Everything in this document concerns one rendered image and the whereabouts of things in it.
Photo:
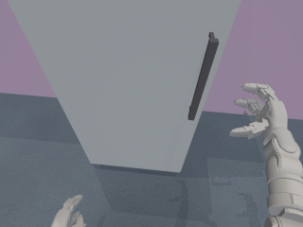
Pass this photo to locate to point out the right robot hand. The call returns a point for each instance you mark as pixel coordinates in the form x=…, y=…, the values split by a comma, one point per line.
x=274, y=112

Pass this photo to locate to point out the handle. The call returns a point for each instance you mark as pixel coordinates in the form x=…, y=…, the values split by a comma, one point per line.
x=210, y=53

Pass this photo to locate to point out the robot right forearm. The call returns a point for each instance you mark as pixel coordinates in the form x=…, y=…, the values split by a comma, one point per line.
x=284, y=173

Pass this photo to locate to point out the fridge door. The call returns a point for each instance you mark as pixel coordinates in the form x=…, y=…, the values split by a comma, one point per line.
x=125, y=71

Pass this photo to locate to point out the robot right upper arm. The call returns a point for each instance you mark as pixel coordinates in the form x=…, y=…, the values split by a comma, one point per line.
x=278, y=221

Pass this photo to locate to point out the left robot hand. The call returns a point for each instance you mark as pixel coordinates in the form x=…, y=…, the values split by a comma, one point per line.
x=65, y=218

